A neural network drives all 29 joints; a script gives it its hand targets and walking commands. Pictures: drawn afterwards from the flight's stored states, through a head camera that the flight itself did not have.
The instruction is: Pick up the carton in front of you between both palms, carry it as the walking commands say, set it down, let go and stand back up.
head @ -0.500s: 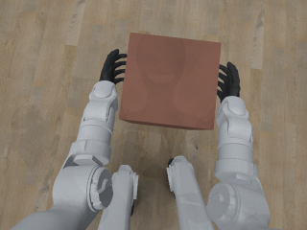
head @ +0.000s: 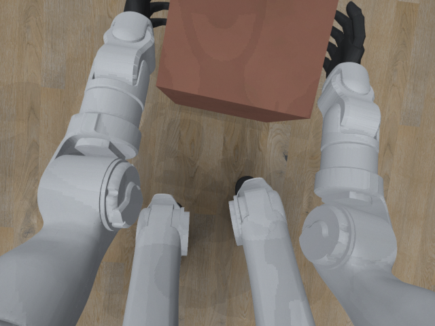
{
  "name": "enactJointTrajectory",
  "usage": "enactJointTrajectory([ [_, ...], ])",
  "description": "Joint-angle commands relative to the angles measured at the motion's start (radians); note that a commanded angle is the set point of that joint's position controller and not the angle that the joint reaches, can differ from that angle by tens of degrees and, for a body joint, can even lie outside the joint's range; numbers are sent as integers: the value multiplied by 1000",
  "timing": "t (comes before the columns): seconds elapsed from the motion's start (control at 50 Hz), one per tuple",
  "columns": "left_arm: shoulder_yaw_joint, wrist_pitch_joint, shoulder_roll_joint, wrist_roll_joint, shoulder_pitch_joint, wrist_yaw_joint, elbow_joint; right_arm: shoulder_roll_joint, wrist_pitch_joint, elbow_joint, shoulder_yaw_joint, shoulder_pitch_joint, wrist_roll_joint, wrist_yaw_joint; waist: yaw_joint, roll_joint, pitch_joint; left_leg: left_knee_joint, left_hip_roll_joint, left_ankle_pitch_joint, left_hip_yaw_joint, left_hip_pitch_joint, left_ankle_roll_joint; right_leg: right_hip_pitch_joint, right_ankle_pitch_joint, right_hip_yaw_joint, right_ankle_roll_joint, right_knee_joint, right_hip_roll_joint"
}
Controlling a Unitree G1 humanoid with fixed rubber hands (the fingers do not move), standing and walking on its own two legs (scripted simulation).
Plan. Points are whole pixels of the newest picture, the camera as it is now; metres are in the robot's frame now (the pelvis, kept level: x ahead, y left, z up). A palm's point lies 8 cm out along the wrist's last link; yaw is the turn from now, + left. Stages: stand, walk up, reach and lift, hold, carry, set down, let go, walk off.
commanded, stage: set down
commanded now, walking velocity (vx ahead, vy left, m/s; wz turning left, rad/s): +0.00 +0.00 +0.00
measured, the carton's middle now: (237, 52) +0.53 -0.11 -0.21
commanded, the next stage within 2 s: none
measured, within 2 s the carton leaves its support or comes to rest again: rests again in 0.84 s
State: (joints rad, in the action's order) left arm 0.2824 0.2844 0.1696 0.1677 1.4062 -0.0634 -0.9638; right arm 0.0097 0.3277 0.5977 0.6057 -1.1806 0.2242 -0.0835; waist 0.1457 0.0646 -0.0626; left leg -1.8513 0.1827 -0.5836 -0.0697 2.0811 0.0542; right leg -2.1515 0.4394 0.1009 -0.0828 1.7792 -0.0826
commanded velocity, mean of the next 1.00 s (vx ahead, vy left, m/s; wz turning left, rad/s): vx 0.00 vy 0.00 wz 0.00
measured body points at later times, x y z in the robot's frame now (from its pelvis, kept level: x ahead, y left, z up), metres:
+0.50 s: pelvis +0.01 +0.01 -0.07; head +0.40 -0.01 +0.16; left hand +0.61 +0.02 -0.25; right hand +0.51 -0.26 -0.24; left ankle +0.08 +0.11 -0.44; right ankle +0.13 -0.13 -0.44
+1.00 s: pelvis +0.00 +0.01 -0.08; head +0.39 -0.01 +0.14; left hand +0.60 +0.02 -0.27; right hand +0.49 -0.27 -0.26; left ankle +0.08 +0.11 -0.44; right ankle +0.12 -0.13 -0.44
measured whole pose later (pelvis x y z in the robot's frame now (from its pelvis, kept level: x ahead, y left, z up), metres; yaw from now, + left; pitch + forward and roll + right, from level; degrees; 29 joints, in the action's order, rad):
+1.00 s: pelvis +0.00 +0.01 -0.08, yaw -1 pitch +39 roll -4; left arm 0.01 0.22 0.30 0.02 1.69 -0.08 -1.21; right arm -0.16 0.24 0.86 0.61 -1.39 0.12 -0.01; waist 0.20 0.05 -0.40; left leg -2.19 0.18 -0.67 -0.05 2.20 0.01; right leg -2.23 0.54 0.03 -0.09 2.08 -0.01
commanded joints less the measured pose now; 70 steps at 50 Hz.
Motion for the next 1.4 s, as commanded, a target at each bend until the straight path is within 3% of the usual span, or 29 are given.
enactJointTrajectory([
  [0.0, -306, -32, -842, -114, 543, 177, 16, 709, -32, -4, -480, -725, -130, 222, 85, 38, 1156, 143, 35, 174, 137, -361, -34, 821, -322, -205, -2, -55, -30],
  [0.24, -407, -49, -756, -209, 685, 154, -12, 588, -58, 1, -469, -864, -206, 238, 144, 81, 1135, -20, 10, 248, 126, -389, -38, 748, -402, -219, 2, 106, -4],
  [0.38, -502, -66, -795, -269, 727, 141, 40, 551, -76, -9, -455, -881, -252, 253, 199, 194, 1122, -96, -3, 410, 102, -481, -34, 638, -495, -211, 21, 156, 0],
  [0.46, -502, -71, -823, -264, 676, 137, 18, 553, -79, 40, -431, -829, -244, 267, 202, 215, 1079, -111, -6, 460, 85, -482, -31, 574, -494, -212, 24, 176, 1],
  [0.66, -437, -90, -752, -247, 660, 142, -42, 504, -98, 86, -382, -823, -198, 281, 186, 167, 880, -109, -6, 348, 65, -332, -42, 492, -402, -205, 34, 202, 13],
  [0.86, -417, -110, -628, -239, 692, 151, -77, 456, -114, 168, -326, -806, -192, 273, 170, 165, 722, -125, -19, 255, 58, -269, -58, 450, -328, -186, 44, 218, 16],
  [1.26, -282, -77, -447, -94, 548, 186, -212, 332, -104, 300, -186, -688, -125, 275, 95, 135, 405, -134, -40, 148, 20, -196, -79, 280, -153, -156, 52, 244, 22],
  [1.38, -285, -83, -354, -77, 569, 167, -202, 259, -120, 328, -120, -626, -98, 250, 107, 137, 413, -139, -59, 176, 7, -249, -62, 285, -156, -169, 37, 253, 35],
])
